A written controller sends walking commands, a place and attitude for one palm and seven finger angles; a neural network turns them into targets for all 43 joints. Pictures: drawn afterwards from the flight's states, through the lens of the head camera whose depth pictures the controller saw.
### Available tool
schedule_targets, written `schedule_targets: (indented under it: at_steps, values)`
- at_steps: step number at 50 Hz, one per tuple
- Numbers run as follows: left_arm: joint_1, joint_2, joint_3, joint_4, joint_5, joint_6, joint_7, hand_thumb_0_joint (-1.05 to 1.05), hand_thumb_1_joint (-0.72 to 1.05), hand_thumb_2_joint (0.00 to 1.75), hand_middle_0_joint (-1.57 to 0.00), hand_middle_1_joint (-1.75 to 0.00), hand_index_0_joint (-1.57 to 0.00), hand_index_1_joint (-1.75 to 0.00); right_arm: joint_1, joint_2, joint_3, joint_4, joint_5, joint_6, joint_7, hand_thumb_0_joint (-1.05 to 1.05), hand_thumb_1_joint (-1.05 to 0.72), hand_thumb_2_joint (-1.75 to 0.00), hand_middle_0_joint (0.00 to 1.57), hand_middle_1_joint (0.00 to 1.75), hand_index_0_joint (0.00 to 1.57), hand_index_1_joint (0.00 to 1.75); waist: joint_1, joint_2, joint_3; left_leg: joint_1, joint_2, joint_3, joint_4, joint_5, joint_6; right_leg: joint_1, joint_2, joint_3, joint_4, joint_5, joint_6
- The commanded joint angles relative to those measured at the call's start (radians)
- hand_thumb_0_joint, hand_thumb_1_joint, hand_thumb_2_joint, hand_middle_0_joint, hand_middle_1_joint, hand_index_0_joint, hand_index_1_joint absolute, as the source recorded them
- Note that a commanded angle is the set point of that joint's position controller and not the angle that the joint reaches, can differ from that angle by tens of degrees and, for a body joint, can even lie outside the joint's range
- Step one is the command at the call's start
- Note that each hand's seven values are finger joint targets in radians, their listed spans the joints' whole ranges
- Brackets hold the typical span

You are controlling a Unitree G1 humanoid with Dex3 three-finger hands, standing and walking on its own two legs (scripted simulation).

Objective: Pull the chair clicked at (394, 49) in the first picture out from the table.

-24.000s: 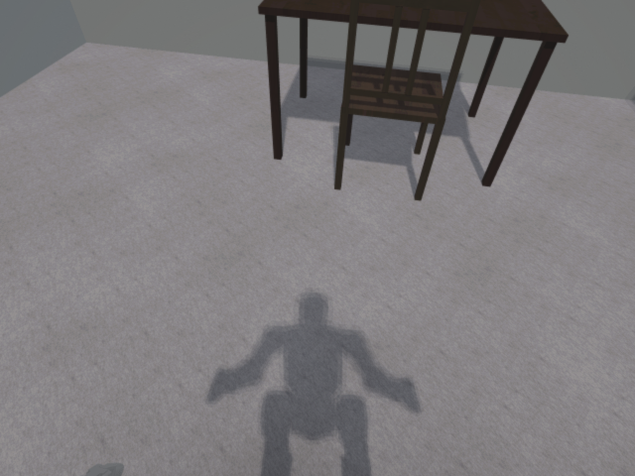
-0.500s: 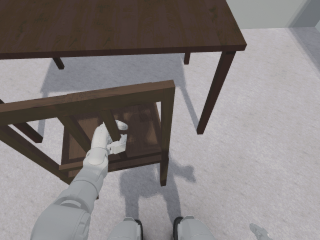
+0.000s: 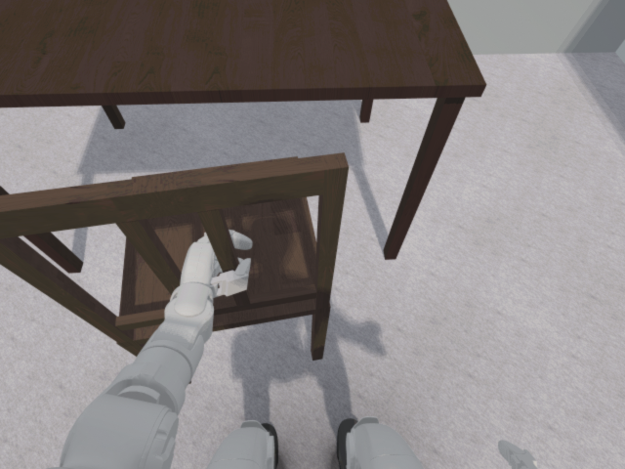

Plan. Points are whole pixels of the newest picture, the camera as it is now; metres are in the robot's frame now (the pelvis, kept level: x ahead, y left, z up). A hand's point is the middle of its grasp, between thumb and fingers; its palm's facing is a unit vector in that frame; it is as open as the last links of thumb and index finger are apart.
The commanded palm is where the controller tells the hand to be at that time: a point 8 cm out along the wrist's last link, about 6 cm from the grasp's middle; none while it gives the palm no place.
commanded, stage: stop walking, hand still on the chair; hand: left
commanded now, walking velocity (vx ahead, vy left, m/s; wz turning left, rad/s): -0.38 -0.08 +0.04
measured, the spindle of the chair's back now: (167, 272) +0.39 +0.22 -0.06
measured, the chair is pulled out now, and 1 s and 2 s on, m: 0.18 0.23 0.23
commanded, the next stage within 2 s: open the thumb and straighten the fingers in 1.10 s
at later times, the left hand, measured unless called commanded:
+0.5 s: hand (233, 301) +0.34 +0.11 -0.05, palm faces +0.02 -0.99 -0.16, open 5.7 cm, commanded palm +0.32 +0.16 -0.03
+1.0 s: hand (233, 299) +0.34 +0.11 -0.05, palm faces +0.03 -0.99 -0.15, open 5.9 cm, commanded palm +0.32 +0.16 -0.03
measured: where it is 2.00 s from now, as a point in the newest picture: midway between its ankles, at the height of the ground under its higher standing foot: outside the picture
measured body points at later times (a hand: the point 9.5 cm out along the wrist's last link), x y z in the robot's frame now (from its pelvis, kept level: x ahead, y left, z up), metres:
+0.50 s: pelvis +0.04 -0.01 +0.01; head +0.08 -0.02 +0.46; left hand +0.33 +0.16 -0.04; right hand +0.18 -0.26 -0.10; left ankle +0.08 +0.12 -0.71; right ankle +0.11 -0.11 -0.71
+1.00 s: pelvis +0.10 -0.01 +0.03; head +0.11 -0.03 +0.48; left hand +0.33 +0.16 -0.03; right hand +0.26 -0.25 -0.08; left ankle +0.08 +0.12 -0.71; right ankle +0.11 -0.11 -0.71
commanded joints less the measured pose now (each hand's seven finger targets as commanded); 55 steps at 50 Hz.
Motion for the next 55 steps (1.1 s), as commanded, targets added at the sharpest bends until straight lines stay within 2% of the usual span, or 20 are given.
schedule_targets:
  at_steps: [1, 2, 3, 5, 7, 8, 9, 10, 11, 14, 16, 17, 19, 21, 25, 29, 31, 34, 36, 55]
  values:
    - [-0.412, 0.164, 0.032, -0.241, 0.015, -0.080, 0.004, 0.00, 0.90, 0.90, -0.50, -1.45, -0.50, -1.45, 0.011, -0.127, -0.045, -0.083, -0.018, -0.041, -0.014, 0.00, -0.90, -0.90, 0.20, 0.30, 0.20, 0.30, 0.026, 0.122, -0.513, 0.248, 0.174, -0.199, -0.147, 0.164, 0.070, 0.193, -0.017, 0.054, 0.017, 0.001, 0.016]
    - [-0.375, 0.153, 0.018, -0.421, 0.017, -0.082, -0.009, 0.00, 0.90, 0.90, -0.50, -1.45, -0.50, -1.45, -0.008, -0.108, -0.049, -0.155, -0.023, -0.034, -0.004, 0.00, -0.90, -0.90, 0.20, 0.30, 0.20, 0.30, 0.044, 0.166, -0.553, 0.266, 0.187, -0.195, -0.157, 0.207, 0.069, 0.266, -0.026, 0.063, 0.015, 0.026, 0.009]
    - [-0.355, 0.153, 0.021, -0.434, 0.017, -0.069, -0.014, 0.00, 0.90, 0.90, -0.50, -1.45, -0.50, -1.45, -0.031, -0.104, -0.042, -0.164, -0.023, -0.027, -0.003, 0.00, -0.90, -0.90, 0.20, 0.30, 0.20, 0.30, 0.050, 0.200, -0.552, 0.253, 0.188, -0.180, -0.159, 0.164, 0.069, 0.290, -0.028, 0.067, 0.010, -0.014, 0.005]
    - [-0.306, 0.148, 0.015, -0.450, 0.011, -0.031, -0.017, 0.00, 0.90, 0.90, -0.50, -1.45, -0.50, -1.45, -0.047, -0.099, -0.034, -0.193, -0.018, -0.013, -0.006, 0.00, -0.90, -0.90, 0.20, 0.30, 0.20, 0.30, 0.060, 0.163, -0.492, 0.133, 0.166, -0.157, -0.181, -0.071, 0.062, 0.348, -0.036, 0.081, -0.019, -0.126, -0.005]
    - [-0.250, 0.176, 0.033, -0.449, 0.012, -0.006, -0.011, 0.00, 0.90, 0.90, -0.50, -1.45, -0.50, -1.45, -0.041, -0.095, -0.028, -0.200, -0.012, -0.007, -0.008, 0.00, -0.90, -0.90, 0.20, 0.30, 0.20, 0.30, 0.062, 0.038, -0.439, 0.075, 0.115, -0.106, -0.126, -0.268, 0.040, 0.338, -0.095, 0.157, -0.112, -0.236, -0.019]
    - [-0.234, 0.190, 0.038, -0.449, 0.015, 0.003, -0.007, 0.00, 0.90, 0.90, -0.50, -1.45, -0.50, -1.45, -0.036, -0.091, -0.028, -0.201, -0.010, -0.006, -0.008, 0.00, -0.90, -0.90, 0.20, 0.30, 0.20, 0.30, 0.056, -0.042, -0.415, 0.107, 0.064, -0.064, -0.047, -0.335, 0.015, 0.276, -0.152, 0.231, -0.217, -0.328, -0.039]
    - [-0.207, 0.209, 0.053, -0.437, 0.020, 0.011, -0.002, 0.00, 0.90, 0.90, -0.50, -1.45, -0.50, -1.45, -0.027, -0.089, -0.030, -0.193, -0.010, -0.004, -0.007, 0.00, -0.90, -0.90, 0.20, 0.30, 0.20, 0.30, 0.055, -0.110, -0.393, 0.179, 0.015, -0.025, 0.050, -0.333, -0.008, 0.195, -0.217, 0.299, -0.326, -0.438, -0.067]
    - [-0.185, 0.224, 0.066, -0.443, 0.023, 0.022, 0.002, 0.00, 0.90, 0.90, -0.50, -1.45, -0.50, -1.45, -0.015, -0.093, -0.034, -0.180, -0.015, -0.004, -0.006, 0.00, -0.90, -0.90, 0.20, 0.30, 0.20, 0.30, 0.055, -0.136, -0.401, 0.257, -0.022, 0.004, 0.130, -0.278, -0.022, 0.155, -0.264, 0.330, -0.384, -0.457, -0.094]
    - [-0.171, 0.208, 0.064, -0.444, 0.028, 0.032, 0.003, 0.00, 0.90, 0.90, -0.50, -1.45, -0.50, -1.45, -0.016, -0.081, -0.025, -0.167, -0.019, -0.008, -0.001, 0.00, -0.90, -0.90, 0.20, 0.30, 0.20, 0.30, 0.053, -0.115, -0.401, 0.285, -0.026, 0.002, 0.138, -0.235, -0.021, 0.174, -0.278, 0.308, -0.376, -0.380, -0.107]
    - [-0.132, 0.164, 0.052, -0.488, 0.020, 0.043, -0.002, 0.00, 0.90, 0.90, -0.50, -1.45, -0.50, -1.45, -0.043, -0.084, -0.014, -0.172, -0.023, -0.028, 0.005, 0.00, -0.90, -0.90, 0.20, 0.30, 0.20, 0.30, 0.054, -0.060, -0.389, 0.338, 0.015, -0.043, -0.063, -0.202, 0.011, 0.218, -0.179, 0.160, -0.273, -0.220, -0.049]
    - [-0.090, 0.135, 0.027, -0.504, 0.014, 0.042, -0.003, 0.00, 0.90, 0.90, -0.50, -1.45, -0.50, -1.45, -0.068, -0.094, -0.009, -0.189, -0.025, -0.034, -0.001, 0.00, -0.90, -0.90, 0.20, 0.30, 0.20, 0.30, 0.071, 0.057, -0.354, 0.289, 0.085, -0.129, -0.204, -0.256, 0.041, 0.249, -0.092, 0.098, -0.211, -0.239, -0.004]
    - [-0.077, 0.119, 0.013, -0.522, 0.015, 0.042, -0.002, 0.00, 0.90, 0.90, -0.50, -1.45, -0.50, -1.45, -0.074, -0.092, -0.007, -0.199, -0.023, -0.032, 0.000, 0.00, -0.90, -0.90, 0.20, 0.30, 0.20, 0.30, 0.076, 0.099, -0.350, 0.246, 0.111, -0.165, -0.258, -0.295, 0.053, 0.292, -0.065, 0.082, -0.172, -0.235, 0.002]
    - [-0.022, 0.095, -0.003, -0.516, 0.018, 0.050, -0.001, 0.00, 0.90, 0.90, -0.50, -1.45, -0.50, -1.45, -0.077, -0.088, -0.005, -0.207, -0.022, -0.025, -0.001, 0.00, -0.90, -0.90, 0.20, 0.30, 0.20, 0.30, 0.081, 0.091, -0.327, 0.189, 0.120, -0.172, -0.293, -0.306, 0.060, 0.351, -0.045, 0.077, -0.142, -0.200, -0.003]
    - [0.021, 0.096, -0.002, -0.525, 0.022, 0.058, 0.000, 0.00, 0.90, 0.90, -0.50, -1.45, -0.50, -1.45, -0.072, -0.091, -0.008, -0.198, -0.027, -0.028, -0.001, 0.00, -0.90, -0.90, 0.20, 0.30, 0.20, 0.30, 0.080, 0.099, -0.313, 0.230, 0.096, -0.132, -0.263, -0.188, 0.047, 0.351, -0.053, 0.079, -0.170, -0.111, -0.007]
    - [0.100, 0.101, 0.001, -0.544, 0.024, 0.068, -0.002, 0.00, 0.90, 0.90, -0.50, -1.45, -0.50, -1.45, -0.074, -0.086, -0.017, -0.191, -0.030, -0.038, 0.001, 0.00, -0.90, -0.90, 0.20, 0.30, 0.20, 0.30, 0.079, 0.008, -0.315, 0.309, 0.053, -0.068, -0.201, -0.107, 0.017, 0.346, -0.100, 0.141, -0.279, -0.076, -0.016]
    - [0.182, 0.088, -0.002, -0.564, 0.024, 0.080, -0.004, 0.00, 0.90, 0.90, -0.50, -1.45, -0.50, -1.45, -0.082, -0.077, -0.016, -0.190, -0.030, -0.040, 0.004, 0.00, -0.90, -0.90, 0.20, 0.30, 0.20, 0.30, 0.075, -0.014, -0.367, 0.402, 0.063, -0.047, -0.170, 0.114, 0.005, 0.394, -0.123, 0.125, -0.242, 0.228, -0.019]
    - [0.217, 0.084, -0.007, -0.581, 0.022, 0.085, -0.005, 0.00, 0.90, 0.90, -0.50, -1.45, -0.50, -1.45, -0.086, -0.082, -0.016, -0.190, -0.031, -0.041, 0.002, 0.00, -0.90, -0.90, 0.20, 0.30, 0.20, 0.30, 0.075, 0.022, -0.366, 0.416, 0.073, -0.050, -0.184, 0.185, 0.004, 0.412, -0.115, 0.106, -0.222, 0.311, -0.017]
    - [0.264, 0.071, -0.013, -0.590, 0.021, 0.092, -0.008, 0.00, 0.90, 0.90, -0.50, -1.45, -0.50, -1.45, -0.099, -0.075, -0.013, -0.199, -0.033, -0.031, 0.004, 0.00, -0.90, -0.90, 0.20, 0.30, 0.20, 0.30, 0.077, -0.002, -0.353, 0.418, 0.076, -0.048, -0.198, 0.188, 0.004, 0.415, -0.111, 0.095, -0.230, 0.302, -0.012]
    - [0.284, 0.074, -0.014, -0.596, 0.020, 0.094, -0.007, 0.00, 0.90, 0.90, -0.50, -1.45, -0.50, -1.45, -0.101, -0.078, -0.012, -0.198, -0.034, -0.028, 0.004, 0.00, -0.90, -0.90, 0.20, 0.30, 0.20, 0.30, 0.076, 0.034, -0.322, 0.411, 0.074, -0.051, -0.216, 0.180, 0.005, 0.408, -0.108, 0.094, -0.243, 0.274, -0.016]
    - [0.402, 0.060, -0.032, -0.641, 0.017, 0.091, -0.009, 0.00, 0.90, 0.90, -0.50, -1.45, -0.50, -1.45, -0.111, -0.073, -0.009, -0.202, -0.037, -0.007, 0.009, 0.00, -0.90, -0.90, 0.20, 0.30, 0.20, 0.30, 0.077, 0.023, -0.292, 0.428, 0.077, -0.054, -0.233, 0.185, 0.010, 0.416, -0.122, 0.088, -0.266, 0.273, -0.022]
